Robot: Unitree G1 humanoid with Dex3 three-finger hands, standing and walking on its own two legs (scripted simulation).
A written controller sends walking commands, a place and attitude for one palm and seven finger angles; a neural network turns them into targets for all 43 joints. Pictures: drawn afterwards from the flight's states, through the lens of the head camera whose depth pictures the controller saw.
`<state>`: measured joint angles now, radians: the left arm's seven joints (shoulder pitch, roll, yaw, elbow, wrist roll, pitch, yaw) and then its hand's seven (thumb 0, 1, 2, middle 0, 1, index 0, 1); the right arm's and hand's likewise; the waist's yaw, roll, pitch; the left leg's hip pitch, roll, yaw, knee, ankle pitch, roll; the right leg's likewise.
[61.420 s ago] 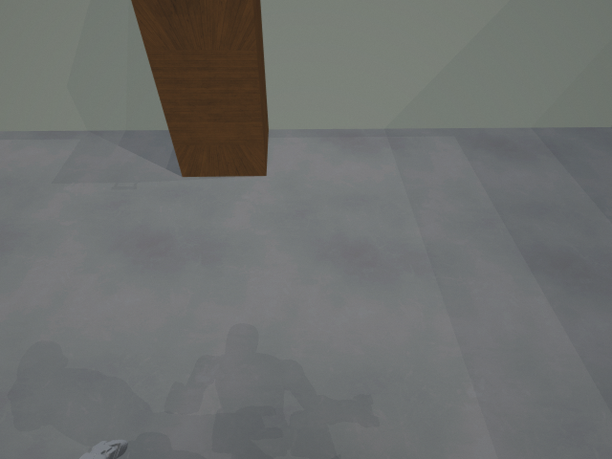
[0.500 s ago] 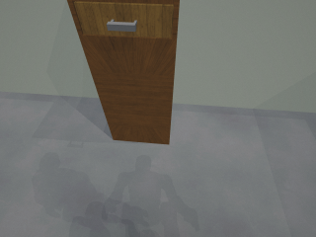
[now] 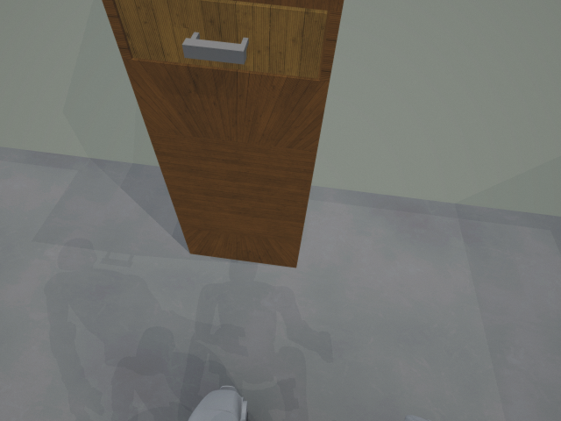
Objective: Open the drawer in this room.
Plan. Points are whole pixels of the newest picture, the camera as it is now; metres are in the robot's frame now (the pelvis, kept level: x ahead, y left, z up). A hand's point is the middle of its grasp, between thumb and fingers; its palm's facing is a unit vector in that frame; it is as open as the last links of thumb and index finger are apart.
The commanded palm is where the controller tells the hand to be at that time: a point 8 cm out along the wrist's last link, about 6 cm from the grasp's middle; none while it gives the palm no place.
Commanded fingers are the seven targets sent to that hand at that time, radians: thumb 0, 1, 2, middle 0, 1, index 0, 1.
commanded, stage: take the last steps up to it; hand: left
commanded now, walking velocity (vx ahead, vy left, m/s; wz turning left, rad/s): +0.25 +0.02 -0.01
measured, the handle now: (217, 45) +0.70 +0.20 +0.14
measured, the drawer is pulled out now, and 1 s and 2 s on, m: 0.00 0.00 0.00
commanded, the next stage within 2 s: come to a stop and stand still in 0.26 s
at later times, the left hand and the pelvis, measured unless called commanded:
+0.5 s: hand (195, 325) +0.28 +0.19 -0.17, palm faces -0.10 -0.97 -0.22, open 7.4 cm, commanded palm none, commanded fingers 0.00 0.90 0.90 -0.20 -0.30 -0.20 -0.30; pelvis +0.16 +0.00 -0.01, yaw -3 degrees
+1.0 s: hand (162, 360) +0.21 +0.23 -0.18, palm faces +0.00 -0.97 -0.23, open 7.4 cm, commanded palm none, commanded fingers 0.00 0.90 0.90 -0.20 -0.30 -0.20 -0.30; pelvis +0.16 +0.02 +0.00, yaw -2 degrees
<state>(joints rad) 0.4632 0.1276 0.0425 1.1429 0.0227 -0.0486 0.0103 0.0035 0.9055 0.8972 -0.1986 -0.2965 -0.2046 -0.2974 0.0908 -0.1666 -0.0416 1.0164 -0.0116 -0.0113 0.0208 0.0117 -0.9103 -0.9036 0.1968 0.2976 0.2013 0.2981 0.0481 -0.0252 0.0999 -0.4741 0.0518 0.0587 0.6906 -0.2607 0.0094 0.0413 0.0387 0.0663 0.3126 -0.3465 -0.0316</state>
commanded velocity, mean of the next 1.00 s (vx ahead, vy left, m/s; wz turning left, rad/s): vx -0.04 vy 0.00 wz -0.01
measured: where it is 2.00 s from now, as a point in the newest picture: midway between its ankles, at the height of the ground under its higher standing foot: outside the picture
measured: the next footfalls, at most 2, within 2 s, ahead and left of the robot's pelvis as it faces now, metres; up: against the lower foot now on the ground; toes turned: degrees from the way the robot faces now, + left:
left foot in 0.04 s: +0.17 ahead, +0.13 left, +0.00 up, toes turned +1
right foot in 0.44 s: +0.23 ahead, -0.13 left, +0.00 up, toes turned -7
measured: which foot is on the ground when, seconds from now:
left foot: up 0.00-0.02, down 0.04-1.00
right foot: down 0.00-0.04, up 0.06-0.42, down 0.44-0.78, up 0.80-1.00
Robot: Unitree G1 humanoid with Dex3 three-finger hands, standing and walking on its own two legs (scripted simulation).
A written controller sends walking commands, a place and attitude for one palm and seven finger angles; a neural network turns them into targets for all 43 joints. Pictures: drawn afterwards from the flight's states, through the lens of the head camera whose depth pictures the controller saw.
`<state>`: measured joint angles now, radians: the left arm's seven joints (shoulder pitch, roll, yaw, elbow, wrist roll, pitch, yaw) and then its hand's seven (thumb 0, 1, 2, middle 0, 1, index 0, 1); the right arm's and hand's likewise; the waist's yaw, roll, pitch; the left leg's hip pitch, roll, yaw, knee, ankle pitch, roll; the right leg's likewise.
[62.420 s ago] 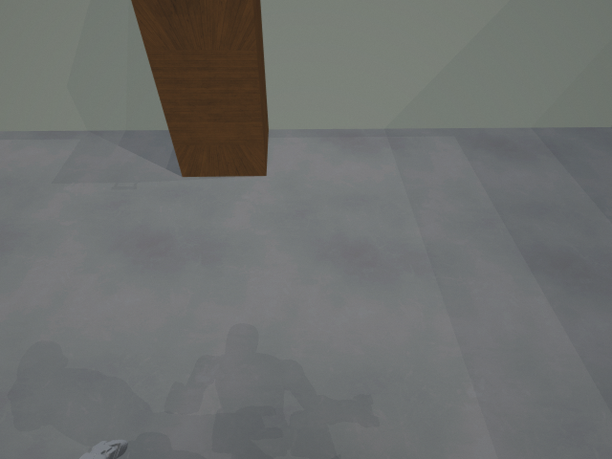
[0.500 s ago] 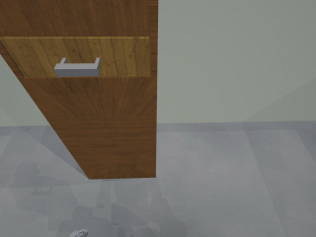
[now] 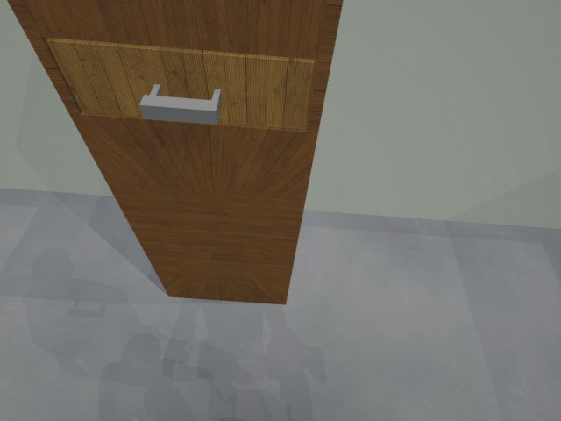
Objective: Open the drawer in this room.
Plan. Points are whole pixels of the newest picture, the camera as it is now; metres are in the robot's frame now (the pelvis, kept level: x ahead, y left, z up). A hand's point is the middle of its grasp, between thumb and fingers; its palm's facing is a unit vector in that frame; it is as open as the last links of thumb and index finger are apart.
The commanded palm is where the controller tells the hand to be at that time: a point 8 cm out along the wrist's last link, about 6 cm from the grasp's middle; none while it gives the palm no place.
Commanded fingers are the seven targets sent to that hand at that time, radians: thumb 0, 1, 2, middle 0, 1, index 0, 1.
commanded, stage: come to a stop and stand still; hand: left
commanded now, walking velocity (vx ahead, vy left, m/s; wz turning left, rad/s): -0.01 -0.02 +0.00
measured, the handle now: (184, 101) +0.53 +0.19 +0.14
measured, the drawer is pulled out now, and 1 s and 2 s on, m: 0.00 0.00 0.00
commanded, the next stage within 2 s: look again from close up in 1.02 s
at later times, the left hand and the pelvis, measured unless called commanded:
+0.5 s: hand out of the picture +0.04 +0.20 -0.15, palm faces +0.00 -0.96 -0.29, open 7.4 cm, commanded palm none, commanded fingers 0.00 0.90 0.90 -0.20 -0.30 -0.20 -0.30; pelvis -0.06 -0.02 +0.00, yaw +0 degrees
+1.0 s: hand out of the picture -0.07 +0.21 -0.17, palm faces -0.02 -0.97 -0.24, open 7.4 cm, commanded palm none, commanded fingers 0.00 0.90 0.90 -0.20 -0.30 -0.20 -0.30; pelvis -0.08 +0.00 +0.00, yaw +0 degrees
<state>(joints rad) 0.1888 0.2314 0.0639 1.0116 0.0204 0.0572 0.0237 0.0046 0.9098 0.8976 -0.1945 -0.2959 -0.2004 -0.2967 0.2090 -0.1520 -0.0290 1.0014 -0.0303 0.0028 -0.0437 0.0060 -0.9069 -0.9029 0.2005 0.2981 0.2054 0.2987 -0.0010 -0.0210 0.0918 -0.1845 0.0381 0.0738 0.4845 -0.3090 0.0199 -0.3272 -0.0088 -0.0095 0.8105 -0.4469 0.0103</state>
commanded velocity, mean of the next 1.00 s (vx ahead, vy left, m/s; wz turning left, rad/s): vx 0.00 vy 0.00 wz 0.00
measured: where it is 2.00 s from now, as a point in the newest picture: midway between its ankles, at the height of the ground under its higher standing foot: outside the picture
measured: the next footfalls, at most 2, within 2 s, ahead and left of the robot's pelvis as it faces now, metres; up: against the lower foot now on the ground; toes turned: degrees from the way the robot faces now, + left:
right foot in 0.08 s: +0.01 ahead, -0.14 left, +0.00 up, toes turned -2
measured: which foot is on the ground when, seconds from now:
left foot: down 0.00-1.00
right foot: up 0.00-0.06, down 0.08-1.00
